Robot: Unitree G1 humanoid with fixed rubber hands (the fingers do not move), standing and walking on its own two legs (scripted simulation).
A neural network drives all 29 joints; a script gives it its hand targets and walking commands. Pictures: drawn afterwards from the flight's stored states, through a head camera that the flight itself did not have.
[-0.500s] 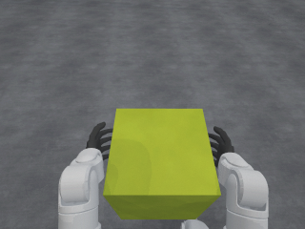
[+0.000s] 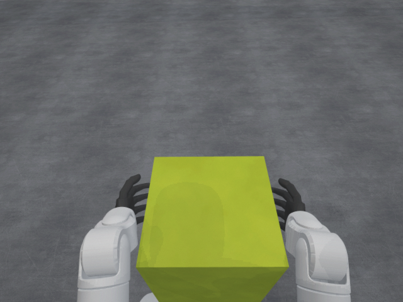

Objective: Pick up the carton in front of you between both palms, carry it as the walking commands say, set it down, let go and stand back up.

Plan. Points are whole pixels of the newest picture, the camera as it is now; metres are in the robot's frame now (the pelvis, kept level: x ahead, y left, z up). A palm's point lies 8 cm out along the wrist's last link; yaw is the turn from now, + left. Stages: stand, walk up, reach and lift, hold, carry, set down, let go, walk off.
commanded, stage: carry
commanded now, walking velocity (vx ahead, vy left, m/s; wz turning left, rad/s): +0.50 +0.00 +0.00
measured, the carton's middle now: (209, 234) +0.26 +0.00 -0.02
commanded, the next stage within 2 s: none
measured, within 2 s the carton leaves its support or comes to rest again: neither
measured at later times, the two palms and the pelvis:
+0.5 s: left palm (137, 89) +0.61 +0.20 +0.08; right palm (250, 92) +0.59 -0.10 +0.08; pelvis +0.33 +0.07 +0.00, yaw -3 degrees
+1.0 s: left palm (166, 39) +0.93 +0.16 +0.06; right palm (251, 41) +0.93 -0.14 +0.05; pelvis +0.67 +0.00 +0.00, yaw +0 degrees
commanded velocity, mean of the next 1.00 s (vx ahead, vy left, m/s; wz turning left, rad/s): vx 0.50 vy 0.00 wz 0.00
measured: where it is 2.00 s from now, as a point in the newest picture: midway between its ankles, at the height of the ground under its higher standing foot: (205, 128)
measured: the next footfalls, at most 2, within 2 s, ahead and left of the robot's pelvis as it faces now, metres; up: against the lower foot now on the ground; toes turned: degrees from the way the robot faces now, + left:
left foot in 0.24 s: +0.36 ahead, +0.14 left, +0.00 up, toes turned +9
right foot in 0.76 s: +0.70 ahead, -0.08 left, +0.00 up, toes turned -12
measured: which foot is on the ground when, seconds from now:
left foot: up 0.00-0.22, down 0.24-0.78, up 0.80-1.00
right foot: down 0.00-0.26, up 0.28-0.74, down 0.76-1.00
